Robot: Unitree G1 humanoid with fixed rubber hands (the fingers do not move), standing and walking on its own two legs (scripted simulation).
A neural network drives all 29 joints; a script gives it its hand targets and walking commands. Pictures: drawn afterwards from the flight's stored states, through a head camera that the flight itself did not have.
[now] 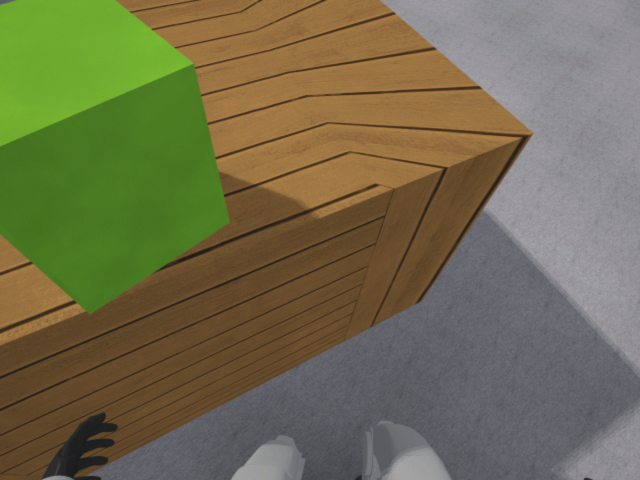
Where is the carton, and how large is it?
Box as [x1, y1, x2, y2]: [0, 0, 229, 313]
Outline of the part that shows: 16,0 0,5 0,233 85,310 91,313 229,222 195,70 192,62 114,0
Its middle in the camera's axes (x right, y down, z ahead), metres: -0.27 -0.10 +0.45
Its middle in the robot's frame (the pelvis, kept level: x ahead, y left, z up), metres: +0.45 +0.29 +0.12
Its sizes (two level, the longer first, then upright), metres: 0.210 0.200 0.250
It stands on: a pedestal, 0.74 m high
